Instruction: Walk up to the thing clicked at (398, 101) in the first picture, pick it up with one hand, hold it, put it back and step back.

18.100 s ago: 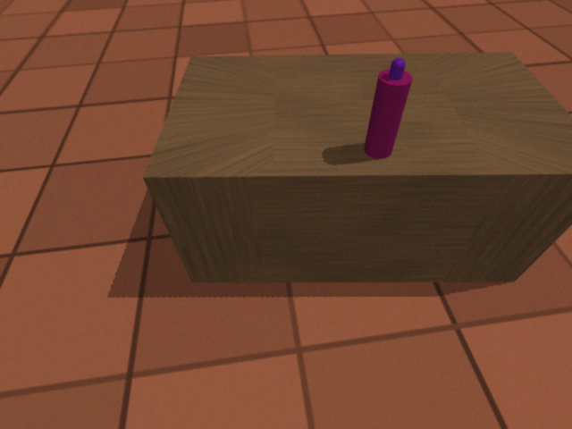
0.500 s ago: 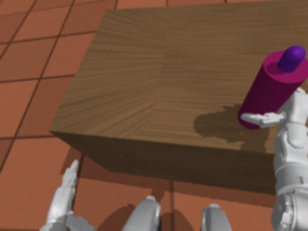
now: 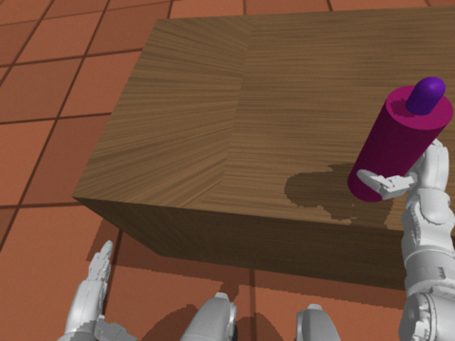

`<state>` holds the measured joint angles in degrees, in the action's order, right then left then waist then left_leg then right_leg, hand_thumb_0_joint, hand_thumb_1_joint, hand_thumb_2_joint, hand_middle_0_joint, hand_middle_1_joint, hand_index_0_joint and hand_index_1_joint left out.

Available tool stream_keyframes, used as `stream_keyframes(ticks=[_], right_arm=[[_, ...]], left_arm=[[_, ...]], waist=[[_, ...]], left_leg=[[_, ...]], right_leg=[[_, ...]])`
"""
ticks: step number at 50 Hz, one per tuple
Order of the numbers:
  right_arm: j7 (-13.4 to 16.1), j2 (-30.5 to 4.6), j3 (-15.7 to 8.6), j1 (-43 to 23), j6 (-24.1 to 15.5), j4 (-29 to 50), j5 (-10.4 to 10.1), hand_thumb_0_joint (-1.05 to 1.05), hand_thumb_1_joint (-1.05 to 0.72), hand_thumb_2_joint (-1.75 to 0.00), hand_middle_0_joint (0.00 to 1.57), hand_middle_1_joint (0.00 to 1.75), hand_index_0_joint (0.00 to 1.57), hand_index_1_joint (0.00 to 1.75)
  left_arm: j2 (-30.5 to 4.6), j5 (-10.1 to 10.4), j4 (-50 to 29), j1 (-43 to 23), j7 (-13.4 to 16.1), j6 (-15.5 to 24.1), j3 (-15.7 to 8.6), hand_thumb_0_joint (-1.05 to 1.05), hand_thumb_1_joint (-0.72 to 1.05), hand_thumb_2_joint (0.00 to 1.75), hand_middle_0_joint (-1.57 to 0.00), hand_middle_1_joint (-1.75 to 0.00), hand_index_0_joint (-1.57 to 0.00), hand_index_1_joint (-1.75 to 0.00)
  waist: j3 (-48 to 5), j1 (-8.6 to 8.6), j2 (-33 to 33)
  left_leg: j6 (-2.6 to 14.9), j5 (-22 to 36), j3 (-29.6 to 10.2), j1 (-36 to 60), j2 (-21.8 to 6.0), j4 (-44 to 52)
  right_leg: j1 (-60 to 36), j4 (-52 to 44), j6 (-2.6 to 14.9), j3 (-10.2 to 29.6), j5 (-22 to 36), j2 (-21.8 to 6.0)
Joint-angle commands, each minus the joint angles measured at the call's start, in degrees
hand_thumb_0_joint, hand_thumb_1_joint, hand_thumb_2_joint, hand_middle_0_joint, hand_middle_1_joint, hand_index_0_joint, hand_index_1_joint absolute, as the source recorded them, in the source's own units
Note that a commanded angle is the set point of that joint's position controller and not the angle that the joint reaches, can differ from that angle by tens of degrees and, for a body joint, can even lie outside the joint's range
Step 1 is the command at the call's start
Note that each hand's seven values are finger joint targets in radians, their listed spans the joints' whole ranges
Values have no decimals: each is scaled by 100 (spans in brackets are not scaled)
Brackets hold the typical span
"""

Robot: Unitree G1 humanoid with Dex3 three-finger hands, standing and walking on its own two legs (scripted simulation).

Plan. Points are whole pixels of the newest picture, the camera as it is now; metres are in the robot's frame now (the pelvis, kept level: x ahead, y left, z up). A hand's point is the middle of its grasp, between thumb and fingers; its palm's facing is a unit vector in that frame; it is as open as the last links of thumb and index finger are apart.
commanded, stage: settle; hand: right
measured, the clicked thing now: (393, 145) +0.44 -0.20 +0.06
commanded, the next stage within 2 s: lift in 0.50 s
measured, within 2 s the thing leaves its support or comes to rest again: leaves its support in 0.14 s
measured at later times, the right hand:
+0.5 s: hand (396, 148) +0.44 -0.20 +0.05, palm faces +0.16 +0.99 +0.00, open 11.1 cm
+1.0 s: hand (405, 144) +0.42 -0.20 +0.09, palm faces +0.17 +0.99 -0.01, open 11.1 cm
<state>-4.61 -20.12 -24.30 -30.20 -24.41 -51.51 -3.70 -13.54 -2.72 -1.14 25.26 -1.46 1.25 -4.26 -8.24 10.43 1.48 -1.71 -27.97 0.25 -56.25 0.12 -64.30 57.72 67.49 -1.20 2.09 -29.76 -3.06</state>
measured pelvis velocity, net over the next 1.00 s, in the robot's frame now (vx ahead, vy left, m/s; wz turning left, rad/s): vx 0.01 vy -0.01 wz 0.00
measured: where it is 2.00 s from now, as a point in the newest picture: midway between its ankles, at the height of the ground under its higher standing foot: outside the picture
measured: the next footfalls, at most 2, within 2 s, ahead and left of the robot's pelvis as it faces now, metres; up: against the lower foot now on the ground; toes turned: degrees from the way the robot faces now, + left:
none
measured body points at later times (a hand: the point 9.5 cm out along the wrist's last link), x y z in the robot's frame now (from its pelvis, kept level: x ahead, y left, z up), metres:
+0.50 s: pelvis +0.00 +0.00 +0.02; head +0.09 -0.04 +0.46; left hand +0.16 +0.26 +0.01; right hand +0.43 -0.26 +0.06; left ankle +0.03 +0.14 -0.65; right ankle +0.02 -0.13 -0.65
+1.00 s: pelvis +0.01 -0.01 +0.04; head +0.07 -0.03 +0.49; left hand +0.16 +0.25 +0.01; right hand +0.40 -0.25 +0.10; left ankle +0.03 +0.14 -0.65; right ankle +0.02 -0.13 -0.65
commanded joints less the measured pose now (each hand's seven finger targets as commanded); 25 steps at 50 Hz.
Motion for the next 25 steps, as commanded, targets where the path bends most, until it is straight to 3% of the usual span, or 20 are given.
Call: stream_keyframes(ticks=[1,3,5,6,8,9,10,11,13,14,16,17,18,19,20,21,22,23,24,25], right_arm=[[-4,-1326,-10,-2835,-611,2176,-157,0,3,-126,125,141,131,141],[-1,-1281,-80,-2323,-525,1584,-196,0,1,-129,124,142,131,142],[44,-1528,-96,-2974,-603,2387,-222,0,1,-131,124,144,131,144],[69,-1617,-102,-3029,-617,2419,-213,0,-1,-134,126,146,132,146],[59,-1130,68,-2275,-488,1683,-269,0,-2,-135,125,147,132,147],[70,-1228,4,-2521,-522,1917,-305,0,-1,-133,124,145,130,145],[128,-1712,-199,-3032,-594,2398,-274,0,0,-133,125,145,131,145],[147,-1701,-145,-3068,-597,2447,-269,0,1,-131,122,143,129,143],[109,-1159,135,-2512,-462,1707,-288,0,1,-132,122,144,128,144],[66,-813,257,-2177,-410,1238,-302,0,3,-131,122,143,129,143],[124,-1971,-249,-3385,-603,2663,-248,0,4,-133,121,145,128,145],[91,-1669,-56,-2973,-520,2149,-223,0,4,-133,121,144,128,145],[3,-967,284,-2523,-423,1585,-280,0,2,-133,120,143,127,143],[-70,-570,390,-2257,-349,1127,-344,0,1,-133,119,143,126,143],[-68,-982,146,-2533,-410,1477,-340,0,2,-134,120,144,127,144],[8,-1960,-301,-3175,-535,2387,-283,0,2,-134,120,144,127,145],[-5,-1866,-176,-3096,-502,2148,-219,0,1,-133,120,144,127,144],[-74,-1315,132,-2767,-447,1869,-261,0,0,-136,120,145,127,145],[-141,-835,300,-2393,-358,1422,-324,0,-3,-137,119,145,126,145],[-178,-766,273,-2325,-319,1163,-385,0,-2,-135,118,143,125,144]], left_arm=[[-709,16,-1089,-183,164,307,-241,0,-54,5,-5,-5,-5,-5],[-775,27,-422,135,200,253,-404,0,-54,5,-5,-5,-5,-5],[-870,29,-927,-277,223,308,-410,0,-54,5,-5,-5,-5,-5],[-898,7,-736,-190,242,300,-417,0,-54,5,-5,-5,-5,-5],[-686,31,-390,-73,202,280,-248,0,-54,5,-5,-5,-5,-5],[-759,62,-500,-225,220,308,-351,0,-54,5,-5,-5,-5,-5],[-980,52,-604,-261,264,314,-528,0,-55,5,-5,-5,-5,-5],[-923,43,-754,-407,262,320,-392,0,-55,6,-5,-5,-5,-5],[-733,68,-128,48,242,274,-296,0,-54,5,-5,-5,-5,-5],[-608,90,-165,-105,219,300,-190,0,-54,5,-5,-5,-5,-5],[-1070,98,-728,-536,303,360,-563,0,-54,5,-5,-5,-5,-5],[-906,68,-354,-159,297,322,-430,0,-54,5,-5,-5,-5,-5],[-602,55,34,57,245,305,-182,0,-55,5,-5,-5,-5,-5],[-387,93,53,-107,198,336,11,0,-54,5,-5,-5,-5,-5],[-607,111,-105,-357,237,367,-202,0,-55,5,-5,-5,-5,-5],[-953,118,-659,-685,289,391,-397,0,-55,5,-5,-5,-5,-5],[-978,74,-587,-553,289,356,-402,0,-54,5,-5,-5,-5,-5],[-816,47,-74,-67,261,304,-330,0,-55,5,-5,-5,-5,-5],[-522,95,-11,-105,215,317,-110,0,-54,5,-5,-5,-5,-5],[-518,119,201,-18,220,320,-142,0,-55,5,-5,-5,-5,-5]], waist=[[-3063,-171,-1163],[-2516,-126,-1096],[-3023,-95,-1145],[-3046,-164,-1211],[-2394,-188,-939],[-2516,-135,-879],[-2891,-172,-980],[-3022,-173,-986],[-2059,-120,-845],[-1889,-131,-643],[-3227,-234,-1137],[-2914,-188,-1037],[-2230,-144,-902],[-1914,-156,-731],[-2231,-198,-790],[-3196,-384,-1149],[-3249,-279,-1148],[-2658,-251,-1208],[-2251,-234,-1030],[-2006,-190,-858]], left_leg=[[260,2038,154,1517,172,824],[253,1951,153,1352,173,920],[231,2063,112,1589,169,984],[237,2078,108,1624,172,980],[224,1966,92,1569,184,1092],[210,2024,91,1665,171,1114],[203,2140,56,1858,157,1130],[206,2141,51,1928,164,1167],[212,1777,22,1703,161,1296],[210,1716,71,1585,174,1306],[193,2161,-36,2081,114,1271],[187,2269,8,1994,139,1260],[195,2225,55,1825,151,1260],[208,2113,98,1659,162,1265],[208,2175,110,1679,142,1230],[215,2389,71,2022,122,1200],[228,2416,124,2019,156,1206],[243,2290,133,1812,161,1202],[224,2236,128,1734,160,1251],[227,2160,146,1687,172,1316]], right_leg=[[-2394,-978,124,-91,2183,194],[-2268,-1055,143,-119,2070,214],[-2572,-1082,158,-113,2108,222],[-2685,-1097,146,-136,2146,219],[-2308,-1156,191,-162,1940,263],[-2346,-1153,197,-139,1975,254],[-2562,-1163,196,-145,2078,249],[-2647,-1193,199,-148,2064,247],[-2264,-1318,203,-176,1642,257],[-2170,-1384,209,-145,1616,257],[-2931,-1273,184,-165,2094,224],[-2878,-1266,194,-175,2208,231],[-2517,-1308,196,-186,2127,255],[-2310,-1375,192,-152,2062,268],[-2485,-1375,169,-120,2251,240],[-3037,-1353,140,-131,2596,215],[-3222,-1371,123,-107,2727,195],[-2992,-1429,103,-120,2666,196],[-2825,-1455,123,-138,2582,210],[-2652,-1490,133,-129,2449,222]])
